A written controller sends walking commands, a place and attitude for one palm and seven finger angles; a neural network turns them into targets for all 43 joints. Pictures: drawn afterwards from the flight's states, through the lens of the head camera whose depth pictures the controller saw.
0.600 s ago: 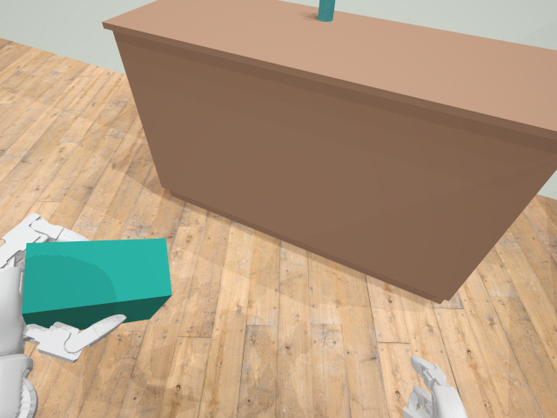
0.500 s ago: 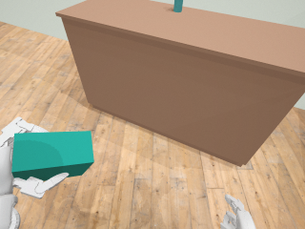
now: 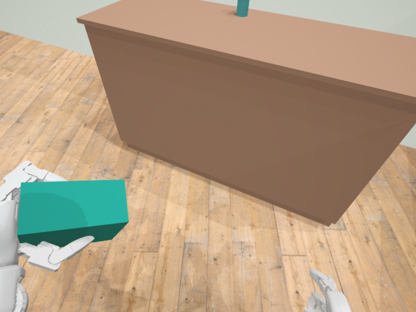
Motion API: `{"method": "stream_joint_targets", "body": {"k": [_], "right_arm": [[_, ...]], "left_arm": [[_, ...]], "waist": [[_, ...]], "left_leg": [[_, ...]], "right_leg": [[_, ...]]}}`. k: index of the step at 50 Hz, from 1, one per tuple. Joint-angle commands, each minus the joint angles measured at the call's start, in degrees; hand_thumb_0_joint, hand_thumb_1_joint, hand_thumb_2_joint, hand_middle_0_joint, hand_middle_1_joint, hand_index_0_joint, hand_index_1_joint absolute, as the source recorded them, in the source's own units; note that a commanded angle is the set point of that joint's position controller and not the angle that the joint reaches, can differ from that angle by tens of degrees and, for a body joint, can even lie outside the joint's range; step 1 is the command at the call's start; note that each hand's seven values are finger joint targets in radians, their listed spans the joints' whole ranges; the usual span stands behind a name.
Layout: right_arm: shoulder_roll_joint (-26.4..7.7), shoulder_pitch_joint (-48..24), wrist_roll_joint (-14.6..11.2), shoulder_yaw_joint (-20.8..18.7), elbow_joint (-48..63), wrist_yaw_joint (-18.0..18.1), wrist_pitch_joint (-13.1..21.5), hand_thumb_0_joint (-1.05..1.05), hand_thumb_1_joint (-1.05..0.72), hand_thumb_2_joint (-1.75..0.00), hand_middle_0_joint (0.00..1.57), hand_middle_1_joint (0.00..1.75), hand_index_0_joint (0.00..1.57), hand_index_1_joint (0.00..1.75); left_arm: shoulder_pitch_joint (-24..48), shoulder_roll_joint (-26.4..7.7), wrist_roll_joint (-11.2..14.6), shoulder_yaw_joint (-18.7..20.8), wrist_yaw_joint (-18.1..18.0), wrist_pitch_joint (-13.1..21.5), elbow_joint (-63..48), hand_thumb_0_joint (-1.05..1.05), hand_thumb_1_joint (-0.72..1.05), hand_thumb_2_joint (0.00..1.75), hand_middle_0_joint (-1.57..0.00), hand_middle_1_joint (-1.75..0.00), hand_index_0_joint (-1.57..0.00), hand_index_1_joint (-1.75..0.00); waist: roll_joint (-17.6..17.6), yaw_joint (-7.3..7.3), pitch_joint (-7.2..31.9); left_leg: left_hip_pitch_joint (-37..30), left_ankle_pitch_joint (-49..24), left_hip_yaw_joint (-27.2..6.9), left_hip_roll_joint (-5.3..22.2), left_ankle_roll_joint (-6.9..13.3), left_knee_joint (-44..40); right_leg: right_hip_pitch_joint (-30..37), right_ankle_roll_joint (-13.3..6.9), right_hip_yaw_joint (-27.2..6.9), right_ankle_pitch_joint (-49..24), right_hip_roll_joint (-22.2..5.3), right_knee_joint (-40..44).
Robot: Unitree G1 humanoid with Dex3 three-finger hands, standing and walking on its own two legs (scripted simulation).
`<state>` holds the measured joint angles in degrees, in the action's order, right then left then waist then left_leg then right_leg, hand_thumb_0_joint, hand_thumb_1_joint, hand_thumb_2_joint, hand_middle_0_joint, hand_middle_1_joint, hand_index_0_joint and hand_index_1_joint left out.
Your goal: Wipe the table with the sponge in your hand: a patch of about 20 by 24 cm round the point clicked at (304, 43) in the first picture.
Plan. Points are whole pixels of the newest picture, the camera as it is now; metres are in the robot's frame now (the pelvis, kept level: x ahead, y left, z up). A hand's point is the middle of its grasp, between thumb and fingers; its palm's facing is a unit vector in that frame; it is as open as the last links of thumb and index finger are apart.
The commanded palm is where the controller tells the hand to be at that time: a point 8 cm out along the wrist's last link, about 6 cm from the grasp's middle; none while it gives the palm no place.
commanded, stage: walk around to get in front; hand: left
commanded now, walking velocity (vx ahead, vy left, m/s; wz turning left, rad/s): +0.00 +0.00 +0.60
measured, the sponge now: (89, 214) +0.23 +0.20 +0.14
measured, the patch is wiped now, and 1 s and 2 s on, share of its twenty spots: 0.00 0.00 0.00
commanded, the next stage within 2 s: none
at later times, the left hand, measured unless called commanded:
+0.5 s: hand (14, 247) +0.17 +0.26 +0.16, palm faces +0.51 -0.77 -0.38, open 10.5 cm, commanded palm +0.10 +0.30 +0.18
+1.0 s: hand out of the picture +0.08 +0.25 +0.15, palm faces +0.67 -0.56 -0.49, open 10.5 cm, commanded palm +0.01 +0.27 +0.18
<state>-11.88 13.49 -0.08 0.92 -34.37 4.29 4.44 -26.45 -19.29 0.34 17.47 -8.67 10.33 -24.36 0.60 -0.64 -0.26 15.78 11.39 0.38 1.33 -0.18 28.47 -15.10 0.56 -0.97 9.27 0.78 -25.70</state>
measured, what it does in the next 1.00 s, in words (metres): steps on the spot, turning left: right foot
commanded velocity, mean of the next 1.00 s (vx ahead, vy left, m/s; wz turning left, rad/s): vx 0.00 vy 0.00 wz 0.60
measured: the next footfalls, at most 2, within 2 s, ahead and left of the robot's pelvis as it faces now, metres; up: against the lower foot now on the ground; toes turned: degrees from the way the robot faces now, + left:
right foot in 0.82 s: +0.02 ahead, -0.12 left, +0.00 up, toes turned +18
left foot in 1.24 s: -0.08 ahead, +0.07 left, +0.00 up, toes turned +45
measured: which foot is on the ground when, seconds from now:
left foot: down 0.00-0.84, up 0.86-1.00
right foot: down 0.00-0.58, up 0.60-0.80, down 0.82-1.00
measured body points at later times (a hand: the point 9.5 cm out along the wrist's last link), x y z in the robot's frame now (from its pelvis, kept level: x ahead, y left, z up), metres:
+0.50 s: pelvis -0.01 +0.00 -0.02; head +0.00 +0.01 +0.43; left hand +0.13 +0.30 +0.18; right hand +0.17 -0.20 -0.10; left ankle +0.04 +0.12 -0.74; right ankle +0.05 -0.12 -0.74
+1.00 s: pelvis +0.00 -0.06 +0.00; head +0.03 -0.07 +0.45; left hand +0.04 +0.28 +0.18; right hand +0.24 -0.20 -0.10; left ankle -0.04 +0.07 -0.67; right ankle -0.02 -0.13 -0.74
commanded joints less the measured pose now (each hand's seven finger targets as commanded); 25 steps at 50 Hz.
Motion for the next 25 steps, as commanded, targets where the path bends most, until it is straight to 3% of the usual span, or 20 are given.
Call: {"method": "stream_joint_targets", "body": {"k": [1,7,14,16,23,25], "right_arm": [[-6.2,-5.3,-0.1,-2.6,9.5,0.1,2.6,0.00,-0.90,-0.90,0.20,0.30,0.20,0.30],[-6.2,-4.9,-0.2,-2.8,10.1,0.1,2.4,0.00,-0.90,-0.90,0.20,0.30,0.20,0.30],[-6.4,-4.7,0.0,-2.8,10.1,0.5,2.9,0.00,-0.90,-0.90,0.20,0.30,0.20,0.30],[-6.3,-4.7,0.1,-2.6,10.0,0.6,3.0,0.00,-0.90,-0.90,0.20,0.30,0.20,0.30],[-5.8,-4.7,0.3,-2.6,10.1,0.4,2.6,0.00,-0.90,-0.90,0.20,0.30,0.20,0.30],[-6.1,-5.0,0.1,-2.8,10.3,0.4,2.3,0.00,-0.90,-0.90,0.20,0.30,0.20,0.30]], "left_arm": [[3.0,-10.2,0.5,7.6,-1.6,4.1,-14.0,0.00,0.10,1.30,-1.20,-1.60,-1.20,-1.60],[0.2,-10.7,0.8,9.2,-1.7,3.9,-16.8,0.00,0.10,1.30,-1.20,-1.60,-1.20,-1.60],[3.4,-10.6,0.3,9.0,-1.8,3.5,-18.5,0.00,0.10,1.30,-1.20,-1.60,-1.20,-1.60],[4.4,-10.5,0.4,8.7,-1.8,3.2,-18.6,0.00,0.10,1.30,-1.20,-1.60,-1.20,-1.60],[4.6,-11.6,0.9,9.5,-1.9,2.7,-20.4,0.00,0.10,1.30,-1.20,-1.60,-1.20,-1.60],[3.7,-12.1,1.4,10.2,-1.8,2.3,-20.3,0.00,0.10,1.30,-1.20,-1.60,-1.20,-1.60]], "waist": [[2.0,0.56,4.2],[2.1,0.39,5.7],[3.9,0.27,4.8],[2.2,0.25,4.5],[-1.7,0.04,4.4],[-1.2,-0.10,4.2]], "left_leg": [[5.6,3.3,-4.5,2.8,1.9,-5.0],[8.1,2.8,-8.1,3.9,2.8,-2.8],[13.4,12.5,-11.5,3.7,3.4,-2.7],[14.9,13.2,-11.9,3.3,3.1,-2.0],[13.8,13.2,-6.4,0.7,1.0,6.7],[11.4,12.4,-5.8,1.0,0.5,7.8]], "right_leg": [[4.0,-0.1,-1.5,4.5,-4.7,2.3],[2.8,0.0,-0.7,5.5,-6.2,-1.9],[1.7,0.1,-0.7,12.6,-6.8,-5.6],[2.0,-0.1,-0.8,14.6,-7.4,-5.4],[-1.9,-3.0,-2.4,22.7,-13.8,-0.3],[-4.6,-3.2,-0.4,23.3,-14.4,-0.9]]}}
